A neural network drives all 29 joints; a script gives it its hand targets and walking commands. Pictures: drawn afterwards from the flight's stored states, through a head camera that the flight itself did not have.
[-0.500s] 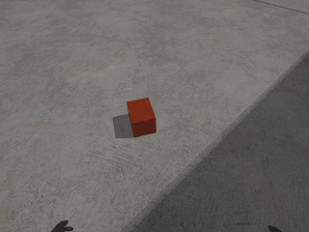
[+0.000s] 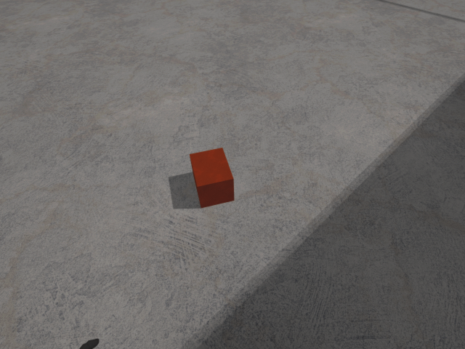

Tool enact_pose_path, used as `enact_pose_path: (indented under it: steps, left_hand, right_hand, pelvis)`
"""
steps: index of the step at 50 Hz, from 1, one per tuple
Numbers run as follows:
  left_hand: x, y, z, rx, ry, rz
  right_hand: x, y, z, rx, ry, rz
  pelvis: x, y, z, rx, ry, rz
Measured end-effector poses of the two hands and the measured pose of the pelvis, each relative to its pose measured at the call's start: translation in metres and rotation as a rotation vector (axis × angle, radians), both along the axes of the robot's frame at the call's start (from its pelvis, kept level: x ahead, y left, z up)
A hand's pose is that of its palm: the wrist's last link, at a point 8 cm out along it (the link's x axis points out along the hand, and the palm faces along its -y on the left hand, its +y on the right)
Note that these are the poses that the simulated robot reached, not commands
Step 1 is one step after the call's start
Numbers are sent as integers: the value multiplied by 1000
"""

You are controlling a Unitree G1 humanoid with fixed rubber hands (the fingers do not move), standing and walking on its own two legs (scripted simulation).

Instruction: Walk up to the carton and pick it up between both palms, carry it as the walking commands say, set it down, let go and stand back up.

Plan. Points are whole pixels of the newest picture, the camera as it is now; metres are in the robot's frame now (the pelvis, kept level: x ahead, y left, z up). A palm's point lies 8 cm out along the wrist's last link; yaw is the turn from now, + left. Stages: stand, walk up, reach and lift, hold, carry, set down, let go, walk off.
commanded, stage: stand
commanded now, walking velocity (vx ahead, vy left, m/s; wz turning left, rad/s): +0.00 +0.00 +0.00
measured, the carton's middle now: (211, 177) +1.05 +0.19 -0.69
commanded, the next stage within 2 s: walk up in 0.56 s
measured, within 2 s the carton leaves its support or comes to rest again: neither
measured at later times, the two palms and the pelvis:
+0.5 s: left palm out of the picture +0.10 +0.30 -0.11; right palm out of the picture +0.10 -0.31 -0.11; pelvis +0.01 +0.00 +0.00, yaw +0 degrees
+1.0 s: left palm out of the picture +0.07 +0.37 -0.11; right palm out of the picture +0.16 -0.30 -0.09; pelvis +0.04 +0.02 -0.01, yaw +7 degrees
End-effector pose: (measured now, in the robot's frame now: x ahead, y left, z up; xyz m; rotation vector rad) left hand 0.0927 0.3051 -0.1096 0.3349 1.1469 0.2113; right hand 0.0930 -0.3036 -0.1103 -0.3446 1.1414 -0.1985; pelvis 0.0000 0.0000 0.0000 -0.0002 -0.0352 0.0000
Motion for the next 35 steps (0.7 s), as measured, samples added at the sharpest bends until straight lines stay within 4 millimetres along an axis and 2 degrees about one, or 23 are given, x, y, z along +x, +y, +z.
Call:
enact_pose_path:
  steps: [35]
  left_hand:
    - [9, -1, 2, 6, 4, 13]
  right_hand:
    - [11, -4, 0, -2, 9, -3]
  pelvis:
    - [10, -3, 1, 1, 4, 2]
